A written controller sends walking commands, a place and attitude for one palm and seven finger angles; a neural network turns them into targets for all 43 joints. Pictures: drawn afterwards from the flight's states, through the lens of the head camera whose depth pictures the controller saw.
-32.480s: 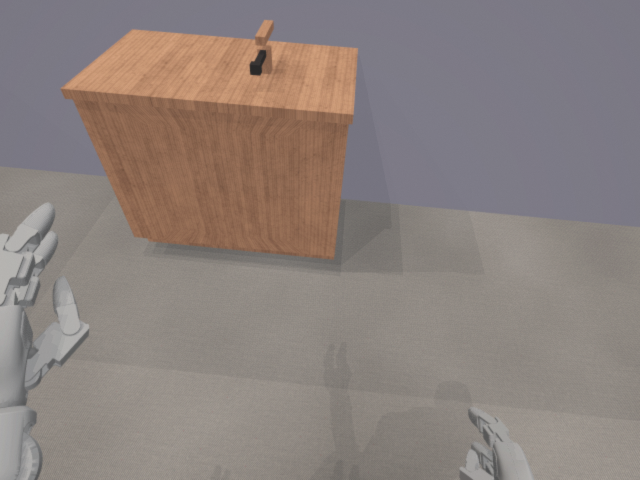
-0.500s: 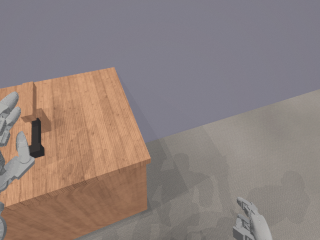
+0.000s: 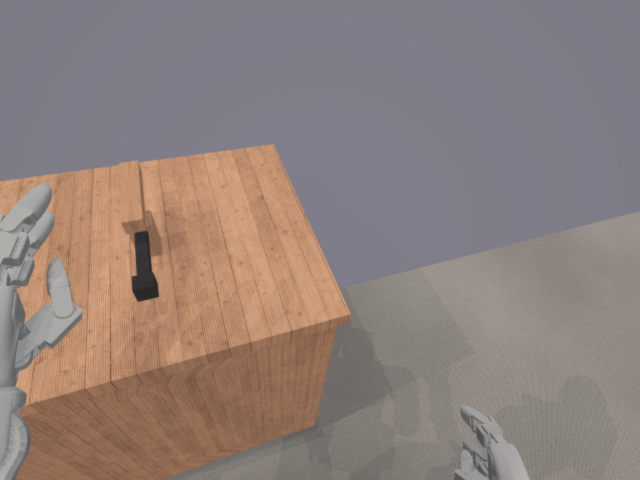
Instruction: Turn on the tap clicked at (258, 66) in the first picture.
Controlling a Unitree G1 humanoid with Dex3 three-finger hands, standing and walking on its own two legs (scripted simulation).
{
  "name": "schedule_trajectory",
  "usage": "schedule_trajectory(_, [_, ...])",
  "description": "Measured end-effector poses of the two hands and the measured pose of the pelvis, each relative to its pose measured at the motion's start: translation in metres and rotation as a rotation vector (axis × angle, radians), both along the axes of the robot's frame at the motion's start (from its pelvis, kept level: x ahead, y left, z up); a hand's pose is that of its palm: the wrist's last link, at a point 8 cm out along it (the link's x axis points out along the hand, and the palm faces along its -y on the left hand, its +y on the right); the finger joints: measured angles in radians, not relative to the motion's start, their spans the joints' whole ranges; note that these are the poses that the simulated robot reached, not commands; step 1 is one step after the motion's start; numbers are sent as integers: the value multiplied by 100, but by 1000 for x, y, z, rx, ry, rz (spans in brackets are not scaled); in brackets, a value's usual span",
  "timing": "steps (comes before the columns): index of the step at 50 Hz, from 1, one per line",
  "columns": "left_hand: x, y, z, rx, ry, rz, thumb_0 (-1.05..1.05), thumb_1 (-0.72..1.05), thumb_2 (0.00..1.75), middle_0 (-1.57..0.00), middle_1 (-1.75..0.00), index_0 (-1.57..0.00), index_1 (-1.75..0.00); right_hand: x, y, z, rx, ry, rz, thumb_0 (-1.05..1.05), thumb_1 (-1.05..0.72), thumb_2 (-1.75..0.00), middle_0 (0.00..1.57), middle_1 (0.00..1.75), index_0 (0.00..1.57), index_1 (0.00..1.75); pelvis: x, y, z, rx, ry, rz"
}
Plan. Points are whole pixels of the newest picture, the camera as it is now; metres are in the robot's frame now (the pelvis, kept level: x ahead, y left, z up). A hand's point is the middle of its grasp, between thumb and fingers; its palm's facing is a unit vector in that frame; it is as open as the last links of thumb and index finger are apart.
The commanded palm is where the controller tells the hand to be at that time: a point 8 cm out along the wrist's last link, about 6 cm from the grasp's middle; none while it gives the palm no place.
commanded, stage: come to a stop and stand still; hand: left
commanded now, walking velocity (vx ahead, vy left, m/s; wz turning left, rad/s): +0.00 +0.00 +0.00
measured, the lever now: (145, 286) +0.34 +0.28 +0.01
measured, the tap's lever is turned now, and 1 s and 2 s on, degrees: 0 0 0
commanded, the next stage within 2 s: look again from close up in 0.46 s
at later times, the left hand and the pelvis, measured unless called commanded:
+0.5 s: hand (63, 283) +0.23 +0.28 +0.17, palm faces +0.39 -0.85 -0.36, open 7.5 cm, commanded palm +0.18 +0.31 +0.18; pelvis +0.02 +0.03 +0.00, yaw +0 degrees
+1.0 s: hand (93, 297) +0.23 +0.24 +0.16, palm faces +0.40 -0.85 -0.34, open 7.5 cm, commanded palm +0.17 +0.28 +0.18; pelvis +0.01 +0.00 +0.00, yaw +0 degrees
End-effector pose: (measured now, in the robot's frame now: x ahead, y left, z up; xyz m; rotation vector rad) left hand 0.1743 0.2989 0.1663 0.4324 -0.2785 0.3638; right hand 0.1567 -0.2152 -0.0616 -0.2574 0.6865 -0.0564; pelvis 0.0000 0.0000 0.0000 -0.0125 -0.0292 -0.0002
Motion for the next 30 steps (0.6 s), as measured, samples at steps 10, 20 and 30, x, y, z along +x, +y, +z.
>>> schedule_trajectory(10, [12,12,7,-29,-93,-10,2,89,90,-20,-30,-20,-30,12,30,4,17,-22,40,2,-90,-90,20,30,21,30,7,21,0,-10,-4,0])
schedule_trajectory(20, [22,19,8,19,-49,-41,2,89,90,-21,-30,-21,-30,25,32,5,9,-17,16,2,-90,-90,20,30,21,30,15,28,1,-14,1,0])
schedule_trajectory(30, [18,13,10,22,-32,-22,2,89,90,-21,-30,-21,-30,28,21,-1,5,17,2,2,-90,-90,20,30,20,30,17,23,1,-14,-2,9])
